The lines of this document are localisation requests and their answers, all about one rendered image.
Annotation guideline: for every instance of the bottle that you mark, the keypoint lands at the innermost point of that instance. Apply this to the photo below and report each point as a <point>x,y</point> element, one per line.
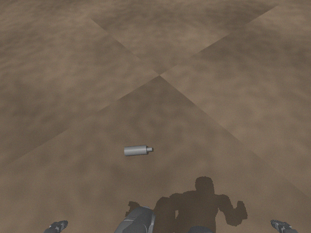
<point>136,150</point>

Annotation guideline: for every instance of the left robot hand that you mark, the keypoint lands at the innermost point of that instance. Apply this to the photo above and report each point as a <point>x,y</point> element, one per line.
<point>57,227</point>

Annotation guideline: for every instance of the right robot hand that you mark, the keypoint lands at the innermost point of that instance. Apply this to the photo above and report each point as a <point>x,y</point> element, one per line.
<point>282,227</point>

